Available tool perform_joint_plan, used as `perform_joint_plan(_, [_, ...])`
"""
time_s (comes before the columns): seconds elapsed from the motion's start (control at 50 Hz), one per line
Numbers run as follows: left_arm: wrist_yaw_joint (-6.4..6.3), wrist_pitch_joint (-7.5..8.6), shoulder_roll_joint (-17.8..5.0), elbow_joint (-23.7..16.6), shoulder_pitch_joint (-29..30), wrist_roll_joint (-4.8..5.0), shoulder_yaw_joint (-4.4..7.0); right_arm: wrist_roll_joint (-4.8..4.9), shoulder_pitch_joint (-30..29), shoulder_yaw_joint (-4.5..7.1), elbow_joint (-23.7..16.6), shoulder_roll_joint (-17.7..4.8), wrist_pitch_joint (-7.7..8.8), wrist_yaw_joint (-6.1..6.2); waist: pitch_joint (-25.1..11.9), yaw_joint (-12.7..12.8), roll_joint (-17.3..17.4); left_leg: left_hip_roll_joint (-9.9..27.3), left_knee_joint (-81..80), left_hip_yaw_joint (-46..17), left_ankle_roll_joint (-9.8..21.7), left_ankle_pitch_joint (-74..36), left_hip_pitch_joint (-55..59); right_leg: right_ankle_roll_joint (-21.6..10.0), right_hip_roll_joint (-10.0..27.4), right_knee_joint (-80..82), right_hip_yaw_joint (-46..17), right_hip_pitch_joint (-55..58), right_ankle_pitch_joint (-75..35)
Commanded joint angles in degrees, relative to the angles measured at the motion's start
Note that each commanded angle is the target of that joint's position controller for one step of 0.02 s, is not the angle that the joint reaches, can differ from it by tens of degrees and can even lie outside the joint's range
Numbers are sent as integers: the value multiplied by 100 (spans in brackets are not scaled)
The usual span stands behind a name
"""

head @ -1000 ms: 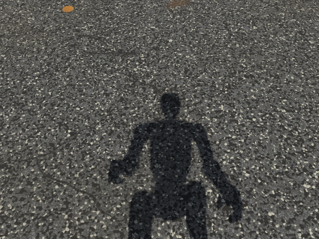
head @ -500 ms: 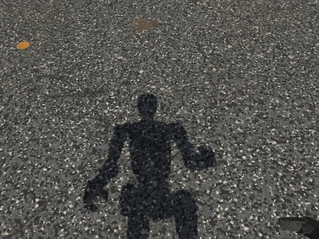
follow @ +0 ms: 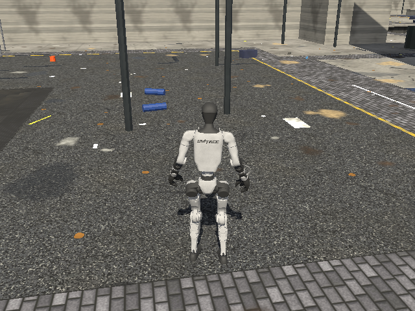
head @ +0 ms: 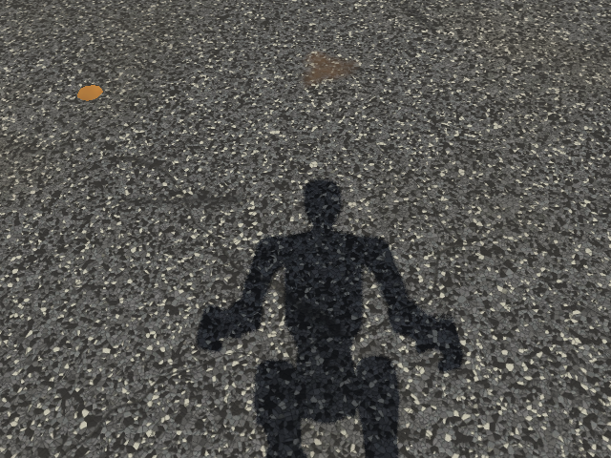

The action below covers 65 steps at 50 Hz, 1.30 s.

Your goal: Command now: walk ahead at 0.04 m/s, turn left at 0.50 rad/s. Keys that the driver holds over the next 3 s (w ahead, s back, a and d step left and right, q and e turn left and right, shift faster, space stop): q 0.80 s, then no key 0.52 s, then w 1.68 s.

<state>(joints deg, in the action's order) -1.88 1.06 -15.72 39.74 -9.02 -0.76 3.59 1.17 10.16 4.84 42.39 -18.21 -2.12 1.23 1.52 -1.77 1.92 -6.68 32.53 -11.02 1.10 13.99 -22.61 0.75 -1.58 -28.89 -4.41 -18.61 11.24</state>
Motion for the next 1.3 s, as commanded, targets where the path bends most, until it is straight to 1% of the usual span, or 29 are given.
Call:
perform_joint_plan(0.02, [-13, 40, -1155, -391, -247, -274, 332, -73, 82, 179, -564, -754, 151, 3, -616, 113, -1557, 206, 2396, 329, -205, 2144, -1238, -1615, 2561, 1261, -2445, 1029, -1598])
perform_joint_plan(0.04, [-36, 54, -850, -488, 15, -200, 239, -25, 235, 278, -438, -958, 131, -17, -568, 17, -1126, 309, 2993, 294, -303, 1847, -1216, -1500, 2288, 1137, -1921, 953, -1763])
perform_joint_plan(0.06, [-42, 57, -719, -525, 254, -101, 201, -9, 388, 299, -296, -900, 49, 8, -465, -73, -871, 368, 3297, 378, -429, 1557, -1242, -1244, 1909, 1021, -1337, 940, -1766])
perform_joint_plan(0.12, [-71, 12, -696, -475, 236, -7, 174, 7, 256, 204, -399, -546, -89, 5, -310, 63, -925, 488, 3527, 667, -686, 964, -1414, -1153, 1538, 953, -495, 1010, -2211])
perform_joint_plan(0.24, [-88, -129, -1056, -386, -18, 9, 340, 12, -333, 61, -892, -320, -71, -160, -612, 403, -1246, 811, 1756, 1143, -695, 850, -668, -1320, 1792, 880, -35, 1395, -2354])
perform_joint_plan(0.32, [8, -114, -1177, -322, 15, 151, 401, 15, -198, 133, -976, -462, -130, -253, -594, 324, -1317, 724, 625, 1445, -399, 599, -5, -1198, 1950, 621, 108, 1329, -2243])
perform_joint_plan(0.36, [24, -87, -1078, -250, 38, 265, 385, -3, 208, 194, -857, -483, -139, -260, -629, 72, -1138, 530, -617, 1560, -69, -377, 879, -794, 1777, 42, 439, 972, -1808])
perform_joint_plan(0.38, [53, -57, -862, -117, -303, 193, 335, -9, 428, 288, -828, -745, -129, -199, -738, 64, -484, 769, -1045, 993, 171, -1472, 1761, -334, 1483, -738, 872, 304, -967])
perform_joint_plan(0.4, [92, -45, -399, -394, -275, -174, 161, -61, 578, 455, -950, -1545, -98, -88, -847, 232, 1568, 2462, -919, -1262, 978, -4054, 2847, 317, 696, -2649, 1335, -1528, 2298])
perform_joint_plan(0.42, [35, -25, -634, -561, 325, -105, 217, -268, 622, 383, -1045, -1431, 29, -159, -1093, -227, 1279, 2983, -1056, -1908, 2004, -4188, 2391, 414, 237, -3704, 398, -2066, 2996])
perform_joint_plan(0.44, [-2, -52, -848, -552, 485, 37, 280, -300, 490, 323, -1003, -1251, 136, -191, -911, -214, 740, 2674, -1164, -1433, 1885, -3591, 2148, 352, 348, -4088, 129, -2092, 2623])
perform_joint_plan(0.48, [-94, -107, -875, -392, 346, 32, 328, -83, -42, 227, -995, -913, 173, -112, -615, 69, 417, 2075, -1171, -840, 1294, -2648, 1870, 308, 461, -3819, 16, -2123, 1728])
perform_joint_plan(0.54, [-80, -107, -800, -326, 91, 21, 332, -84, -235, 158, -1037, -826, 102, -14, -709, 249, 571, 1788, -1228, -647, 1221, -2597, 1486, 410, 263, -3653, 69, -1628, 1068])
perform_joint_plan(0.62, [-44, -72, -614, -367, 282, 47, 246, -59, -115, 195, -999, -917, 75, 60, -714, 127, 574, 1681, -1186, -873, 1187, -1896, 1572, 460, 150, -2408, -8, -1437, 823])
perform_joint_plan(0.76, [102, 51, -695, -429, 321, 122, 263, -38, -242, 241, -1056, -1023, -3, -17, -604, 50, 774, 1583, -1054, -1749, 1171, -1380, 1197, 322, -94, -973, -95, -515, 1015])
perform_joint_plan(0.82, [168, 128, -677, -314, -96, 121, 291, 47, -465, 206, -1098, -933, -50, 1, -700, 334, 730, 1334, -692, -1815, 879, -1498, 1133, 139, -74, 495, 29, 335, 112])
perform_joint_plan(0.84, [159, 136, -828, -288, -200, 61, 329, 35, -316, 152, -1084, -756, -48, 27, -800, 305, 509, 1111, -409, -1607, 597, -908, 805, -23, 354, 838, -208, 932, -526])
perform_joint_plan(0.86, [128, 105, -1151, -394, -146, -44, 365, -79, 50, 50, -1043, -409, -30, 19, -957, 55, -680, 497, 707, -811, 230, 764, 217, -466, 1512, 1045, -1309, 1488, -1381])
perform_joint_plan(0.88, [157, 84, -1345, -342, -80, -214, 390, -23, -97, 142, -1185, -667, 26, 43, -523, 15, -1879, -163, 1698, 53, -74, 2356, -738, -1474, 2264, 1195, -2512, 1120, -2058])
perform_joint_plan(0.9, [154, 108, -1049, -459, 86, -142, 316, -111, 71, 270, -1035, -1073, 59, 65, -495, 66, -1314, 149, 2824, -64, -297, 2321, -789, -1768, 2384, 1193, -2429, 964, -1888])
perform_joint_plan(0.94, [120, 99, -783, -498, 417, -5, 219, -59, 225, 304, -749, -961, -16, 78, -343, -52, -843, 196, 3414, -16, -500, 1687, -805, -1331, 1711, 1047, -1474, 862, -1410])
perform_joint_plan(0.96, [108, 93, -719, -473, 457, 70, 185, -70, 219, 266, -727, -825, -59, 86, -268, -2, -864, 202, 3514, -29, -588, 1437, -905, -1289, 1614, 999, -1311, 925, -1510])
perform_joint_plan(1.06, [81, -24, -676, -327, 288, 34, 129, -74, -138, -9, -826, -179, -36, 18, -497, 222, -1251, 581, 1453, 690, -732, 1268, 15, -1237, 1223, 835, -584, 1141, -1885])
perform_joint_plan(1.12, [103, -107, -881, -232, 65, 99, 163, -29, -60, 5, -741, -278, -6, -22, -536, 301, -1314, 553, 0, 1014, -637, 689, 690, -1266, 1304, 667, -722, 1128, -1922])
perform_joint_plan(1.16, [125, -73, -740, -111, -145, 169, 90, -98, 201, 8, -594, -341, 16, -39, -474, 159, -1074, 580, -1451, 939, -365, -670, 1566, -919, 1180, 564, -644, 763, -1698])
perform_joint_plan(1.18, [159, 8, -636, -78, -306, 73, 35, -146, 258, 36, -649, -613, 19, -2, -636, 250, -621, 1071, -1328, 370, -160, -1584, 2163, -530, 1023, 381, -476, 386, -1195])
perform_joint_plan(1.2, [214, 109, -418, -120, -487, -74, -36, -200, 125, 106, -634, -1001, 0, 38, -721, 586, 472, 1543, -910, -84, 237, -2119, 2127, -145, 510, 214, 77, 174, -305])
perform_joint_plan(1.24, [188, 109, -530, -80, 37, -95, -42, -252, -121, -70, -639, -280, 66, -69, -504, 312, 415, 1337, -1060, -8, 401, -567, 1240, 207, 413, 293, 251, 764, -2])
perform_joint_plan(1.3, [126, 18, -546, 7, 16, -30, -27, -238, -24, -93, -516, -325, 183, -67, -146, 279, 421, 1157, -1108, 98, 170, -409, 959, 181, 425, 260, 238, 730, -272])
